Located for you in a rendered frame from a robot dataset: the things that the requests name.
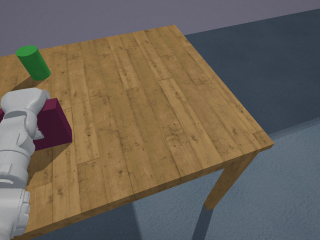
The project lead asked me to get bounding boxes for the left robot upper arm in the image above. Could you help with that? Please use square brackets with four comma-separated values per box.
[0, 188, 31, 240]

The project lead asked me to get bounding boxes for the left robot hand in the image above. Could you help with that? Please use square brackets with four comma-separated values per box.
[0, 87, 51, 140]

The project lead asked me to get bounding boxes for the left robot forearm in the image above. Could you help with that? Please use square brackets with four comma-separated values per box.
[0, 108, 38, 190]

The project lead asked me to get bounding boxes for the sponge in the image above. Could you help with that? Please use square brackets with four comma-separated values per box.
[0, 98, 73, 151]

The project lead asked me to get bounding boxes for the table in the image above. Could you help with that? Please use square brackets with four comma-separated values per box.
[0, 24, 275, 240]

